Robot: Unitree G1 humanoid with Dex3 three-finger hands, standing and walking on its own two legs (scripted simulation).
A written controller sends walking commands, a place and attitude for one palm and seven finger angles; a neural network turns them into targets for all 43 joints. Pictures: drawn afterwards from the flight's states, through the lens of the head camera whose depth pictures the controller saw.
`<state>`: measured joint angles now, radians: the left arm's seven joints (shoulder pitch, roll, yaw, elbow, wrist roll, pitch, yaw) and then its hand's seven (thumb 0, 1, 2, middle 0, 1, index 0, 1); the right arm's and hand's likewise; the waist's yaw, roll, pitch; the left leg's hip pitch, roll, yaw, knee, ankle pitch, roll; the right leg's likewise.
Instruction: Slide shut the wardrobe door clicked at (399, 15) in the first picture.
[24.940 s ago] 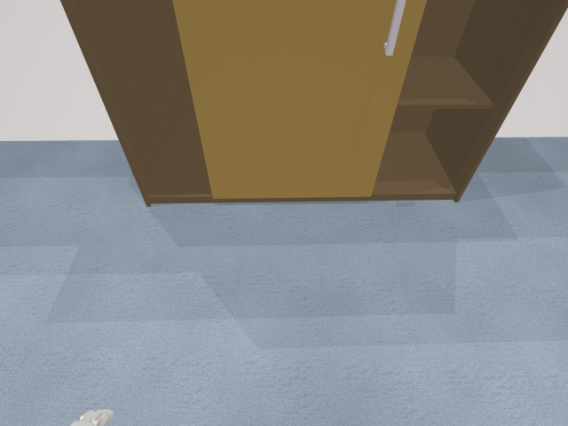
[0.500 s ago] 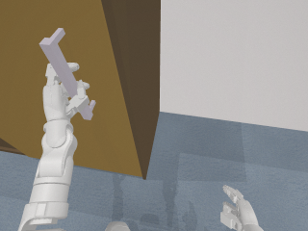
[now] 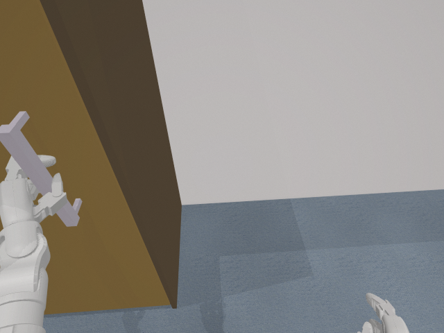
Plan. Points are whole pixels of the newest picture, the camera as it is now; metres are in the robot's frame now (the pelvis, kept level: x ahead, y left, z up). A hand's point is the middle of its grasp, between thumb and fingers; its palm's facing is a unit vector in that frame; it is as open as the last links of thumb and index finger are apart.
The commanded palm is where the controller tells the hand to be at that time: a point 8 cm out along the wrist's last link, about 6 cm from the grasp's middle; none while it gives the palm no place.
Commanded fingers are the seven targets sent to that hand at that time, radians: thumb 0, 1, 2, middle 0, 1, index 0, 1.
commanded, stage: stop walking and hold the door there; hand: left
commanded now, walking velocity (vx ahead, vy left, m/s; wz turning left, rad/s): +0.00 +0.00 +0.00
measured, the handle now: (50, 175) +0.36 +0.34 +0.11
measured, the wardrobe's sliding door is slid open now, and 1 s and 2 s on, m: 0.00 0.00 0.00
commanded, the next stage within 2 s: none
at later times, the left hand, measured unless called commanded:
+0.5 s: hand (57, 195) +0.32 +0.30 +0.11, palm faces +0.41 -0.88 -0.24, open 5.8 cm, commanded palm +0.28 +0.33 +0.11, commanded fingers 0.00 0.90 0.90 -0.45 -1.40 -0.45 -1.40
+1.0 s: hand (56, 196) +0.32 +0.31 +0.11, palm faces +0.37 -0.90 -0.23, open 5.8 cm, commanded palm +0.28 +0.33 +0.11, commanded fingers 0.00 0.90 0.90 -0.45 -1.40 -0.45 -1.40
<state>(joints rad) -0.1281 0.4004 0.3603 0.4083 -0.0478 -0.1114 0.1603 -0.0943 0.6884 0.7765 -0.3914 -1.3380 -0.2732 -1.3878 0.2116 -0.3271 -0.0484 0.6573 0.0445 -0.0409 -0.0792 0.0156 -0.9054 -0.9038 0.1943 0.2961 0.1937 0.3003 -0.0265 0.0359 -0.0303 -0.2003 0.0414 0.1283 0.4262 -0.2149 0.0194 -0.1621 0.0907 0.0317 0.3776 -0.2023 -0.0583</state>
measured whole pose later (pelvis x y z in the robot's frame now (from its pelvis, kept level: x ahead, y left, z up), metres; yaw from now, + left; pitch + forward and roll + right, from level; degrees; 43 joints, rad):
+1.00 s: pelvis -0.02 +0.07 -0.01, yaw +2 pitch +0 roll -1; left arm -0.17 0.30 0.19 0.20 -0.05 -0.11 0.16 -0.08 0.71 0.79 -0.45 -1.40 -0.31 -1.40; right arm 0.15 -0.30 -0.03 0.64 0.03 0.03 -0.08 0.02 -0.90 -0.90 0.20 0.30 0.20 0.30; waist 0.00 0.04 0.05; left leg -0.26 -0.07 0.14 0.47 -0.22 0.09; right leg -0.25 -0.02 0.04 0.49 -0.25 0.04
